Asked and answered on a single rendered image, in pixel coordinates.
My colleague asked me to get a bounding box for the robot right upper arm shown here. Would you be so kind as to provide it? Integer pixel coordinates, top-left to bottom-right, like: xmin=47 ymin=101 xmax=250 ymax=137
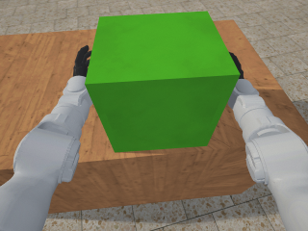
xmin=245 ymin=132 xmax=308 ymax=231

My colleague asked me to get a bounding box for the carton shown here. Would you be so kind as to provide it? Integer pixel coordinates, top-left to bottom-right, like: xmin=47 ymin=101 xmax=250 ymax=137
xmin=85 ymin=11 xmax=241 ymax=153

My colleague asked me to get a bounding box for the right robot hand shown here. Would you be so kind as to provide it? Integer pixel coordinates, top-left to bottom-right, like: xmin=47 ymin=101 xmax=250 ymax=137
xmin=229 ymin=52 xmax=244 ymax=79

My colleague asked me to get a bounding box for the left robot hand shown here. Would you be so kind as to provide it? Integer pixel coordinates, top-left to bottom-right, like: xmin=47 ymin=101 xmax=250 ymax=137
xmin=72 ymin=45 xmax=92 ymax=77

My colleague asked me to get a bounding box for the robot right forearm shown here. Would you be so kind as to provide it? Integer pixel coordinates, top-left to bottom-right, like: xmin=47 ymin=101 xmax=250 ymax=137
xmin=227 ymin=79 xmax=308 ymax=153

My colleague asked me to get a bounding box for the pedestal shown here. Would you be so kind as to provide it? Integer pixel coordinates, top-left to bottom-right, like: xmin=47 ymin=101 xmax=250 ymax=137
xmin=0 ymin=19 xmax=308 ymax=214

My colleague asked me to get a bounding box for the robot left forearm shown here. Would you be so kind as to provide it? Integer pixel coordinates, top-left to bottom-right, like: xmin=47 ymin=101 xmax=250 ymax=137
xmin=13 ymin=75 xmax=93 ymax=172

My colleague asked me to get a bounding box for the robot left upper arm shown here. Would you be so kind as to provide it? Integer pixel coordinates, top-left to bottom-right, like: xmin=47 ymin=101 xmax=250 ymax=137
xmin=0 ymin=128 xmax=81 ymax=231

